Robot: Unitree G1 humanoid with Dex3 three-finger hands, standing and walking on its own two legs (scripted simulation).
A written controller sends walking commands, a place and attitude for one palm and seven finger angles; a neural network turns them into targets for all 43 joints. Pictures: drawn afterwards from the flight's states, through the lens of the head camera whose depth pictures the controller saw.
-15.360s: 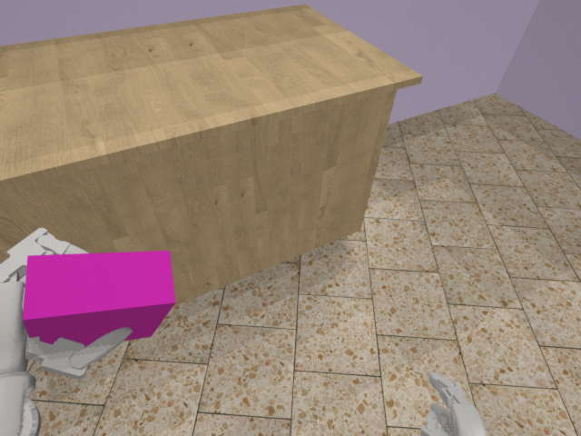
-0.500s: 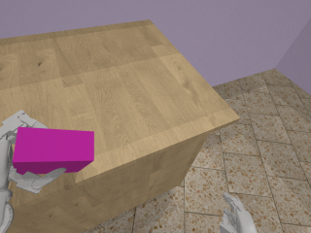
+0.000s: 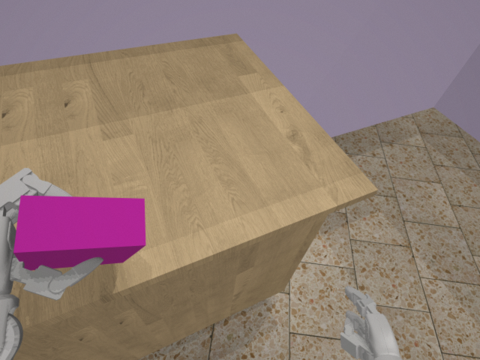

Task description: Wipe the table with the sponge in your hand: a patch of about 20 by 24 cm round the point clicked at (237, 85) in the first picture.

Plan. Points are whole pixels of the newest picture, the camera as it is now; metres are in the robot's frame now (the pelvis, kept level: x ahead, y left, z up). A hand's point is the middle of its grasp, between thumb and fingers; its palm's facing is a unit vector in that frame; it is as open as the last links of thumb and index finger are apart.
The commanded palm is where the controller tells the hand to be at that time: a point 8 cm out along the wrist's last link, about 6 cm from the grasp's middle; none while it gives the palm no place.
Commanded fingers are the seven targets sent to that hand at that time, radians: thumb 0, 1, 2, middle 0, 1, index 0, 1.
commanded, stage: look again from close up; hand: left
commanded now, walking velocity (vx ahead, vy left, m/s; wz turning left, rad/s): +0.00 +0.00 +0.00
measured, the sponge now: (99, 235) +0.23 +0.21 +0.13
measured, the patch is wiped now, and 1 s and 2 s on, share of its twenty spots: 0.00 0.00 0.00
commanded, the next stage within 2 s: turn the palm down, sponge in hand in 0.34 s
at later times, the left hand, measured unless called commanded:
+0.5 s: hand (48, 222) +0.22 +0.25 +0.17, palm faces +0.37 -0.77 -0.52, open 10.0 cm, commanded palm +0.15 +0.27 +0.18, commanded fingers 0.00 0.10 1.30 -1.20 -1.60 -1.20 -1.60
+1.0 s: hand (47, 243) +0.20 +0.25 +0.17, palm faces +0.40 -0.58 -0.71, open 10.0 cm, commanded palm +0.16 +0.26 +0.21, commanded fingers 0.00 0.10 1.30 -1.20 -1.60 -1.20 -1.60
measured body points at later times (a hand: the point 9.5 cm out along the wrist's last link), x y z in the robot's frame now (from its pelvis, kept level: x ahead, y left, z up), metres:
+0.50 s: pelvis -0.01 -0.01 +0.00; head +0.01 +0.01 +0.45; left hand +0.20 +0.29 +0.20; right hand +0.17 -0.23 -0.08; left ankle +0.01 +0.09 -0.74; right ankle -0.01 -0.14 -0.74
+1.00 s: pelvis -0.02 -0.06 -0.01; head -0.03 -0.09 +0.44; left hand +0.17 +0.27 +0.21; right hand +0.19 -0.26 -0.10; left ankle +0.01 +0.09 -0.74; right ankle -0.01 -0.14 -0.74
